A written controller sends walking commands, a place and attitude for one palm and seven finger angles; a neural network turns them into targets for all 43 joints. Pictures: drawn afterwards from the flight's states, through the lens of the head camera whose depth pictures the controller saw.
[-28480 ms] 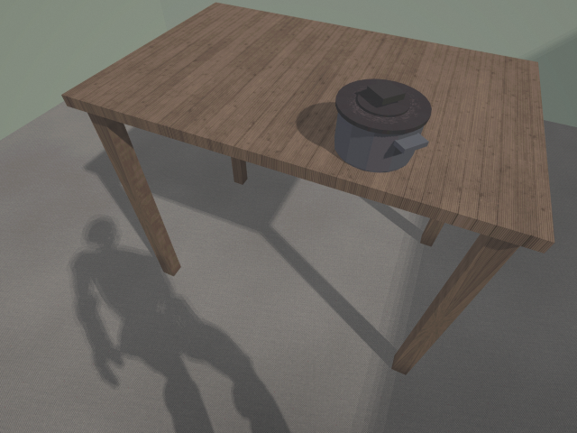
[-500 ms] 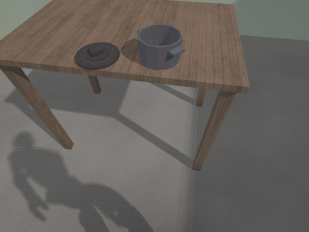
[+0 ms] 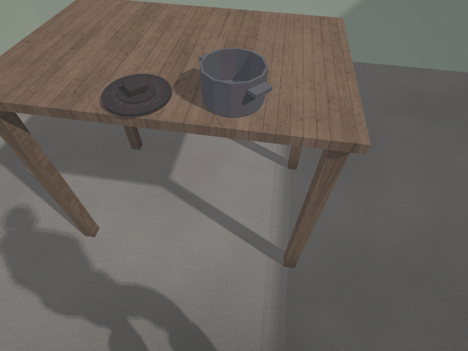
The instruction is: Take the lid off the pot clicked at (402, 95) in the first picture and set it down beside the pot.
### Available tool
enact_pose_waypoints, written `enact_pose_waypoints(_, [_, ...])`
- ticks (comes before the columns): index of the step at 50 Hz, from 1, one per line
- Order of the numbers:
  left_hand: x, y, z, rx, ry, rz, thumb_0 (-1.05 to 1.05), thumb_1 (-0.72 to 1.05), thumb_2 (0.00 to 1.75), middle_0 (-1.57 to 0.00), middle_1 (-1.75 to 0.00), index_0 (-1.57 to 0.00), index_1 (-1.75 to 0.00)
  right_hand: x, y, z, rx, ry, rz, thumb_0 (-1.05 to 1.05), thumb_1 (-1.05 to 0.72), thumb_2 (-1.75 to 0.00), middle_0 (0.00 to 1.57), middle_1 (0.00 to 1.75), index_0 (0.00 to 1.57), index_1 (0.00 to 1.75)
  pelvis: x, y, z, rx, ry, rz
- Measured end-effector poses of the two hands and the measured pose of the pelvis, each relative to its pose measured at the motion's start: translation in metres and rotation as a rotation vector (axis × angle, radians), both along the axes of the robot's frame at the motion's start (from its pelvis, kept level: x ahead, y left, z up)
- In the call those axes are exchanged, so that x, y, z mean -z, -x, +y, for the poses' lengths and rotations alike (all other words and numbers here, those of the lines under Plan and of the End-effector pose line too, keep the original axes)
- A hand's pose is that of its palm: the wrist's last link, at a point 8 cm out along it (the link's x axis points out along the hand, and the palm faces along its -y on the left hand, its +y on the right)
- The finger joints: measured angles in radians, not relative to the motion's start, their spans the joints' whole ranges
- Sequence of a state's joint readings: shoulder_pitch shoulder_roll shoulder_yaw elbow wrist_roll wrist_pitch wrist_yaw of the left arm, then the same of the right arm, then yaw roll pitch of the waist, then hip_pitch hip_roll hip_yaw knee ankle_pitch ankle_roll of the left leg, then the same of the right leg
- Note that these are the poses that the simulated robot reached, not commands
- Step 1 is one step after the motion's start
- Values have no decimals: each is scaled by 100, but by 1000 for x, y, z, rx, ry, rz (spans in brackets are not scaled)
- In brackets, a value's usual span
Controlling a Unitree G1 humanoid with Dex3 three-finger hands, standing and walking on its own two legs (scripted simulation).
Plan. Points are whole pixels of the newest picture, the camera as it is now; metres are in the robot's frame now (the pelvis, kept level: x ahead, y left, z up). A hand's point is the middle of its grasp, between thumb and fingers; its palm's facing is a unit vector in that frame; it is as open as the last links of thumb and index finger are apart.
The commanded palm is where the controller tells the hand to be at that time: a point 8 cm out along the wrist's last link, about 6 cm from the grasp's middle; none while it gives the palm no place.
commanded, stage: look to check the result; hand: left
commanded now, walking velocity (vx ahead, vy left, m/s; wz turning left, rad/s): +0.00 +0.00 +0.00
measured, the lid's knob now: (135, 85) +0.68 +0.28 +0.07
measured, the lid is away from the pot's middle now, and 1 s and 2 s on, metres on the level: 0.24 0.24 0.24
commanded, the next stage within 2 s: stand and wait in 0.34 s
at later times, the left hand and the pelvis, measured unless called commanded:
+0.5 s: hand out of the picture +0.03 +0.18 -0.18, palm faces +0.03 -0.98 -0.20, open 7.3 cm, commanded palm none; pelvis +0.01 +0.01 +0.00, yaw -1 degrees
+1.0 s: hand out of the picture +0.02 +0.18 -0.18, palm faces +0.03 -0.98 -0.20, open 7.3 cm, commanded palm none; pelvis +0.01 +0.01 +0.00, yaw -1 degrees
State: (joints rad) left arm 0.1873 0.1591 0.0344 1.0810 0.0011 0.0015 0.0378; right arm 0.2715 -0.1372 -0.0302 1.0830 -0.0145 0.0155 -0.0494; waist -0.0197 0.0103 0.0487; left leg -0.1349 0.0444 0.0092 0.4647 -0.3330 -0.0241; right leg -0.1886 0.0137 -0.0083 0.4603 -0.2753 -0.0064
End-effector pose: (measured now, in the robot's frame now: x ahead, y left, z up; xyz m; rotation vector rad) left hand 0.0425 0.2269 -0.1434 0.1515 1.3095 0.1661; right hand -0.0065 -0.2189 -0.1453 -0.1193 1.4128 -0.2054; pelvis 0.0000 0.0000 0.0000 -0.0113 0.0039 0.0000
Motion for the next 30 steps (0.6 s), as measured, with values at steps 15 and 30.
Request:
enact_pose_waypoints(15, [2, 14, 3, -8, -1, 65, 0, 93, 90, -20, -30, -20, -30, 1, 10, 11, 21, -15, 47, 0, -91, -90, 20, 30, 20, 30, 0, -7, 3, 7, 2, 2])
enact_pose_waypoints(30, [3, 20, 4, -10, 5, 87, 0, 93, 90, -20, -30, -20, -30, 0, 7, 14, 26, -12, 36, 0, -91, -90, 20, 30, 20, 30, 0, -8, 6, 13, 2, 1])
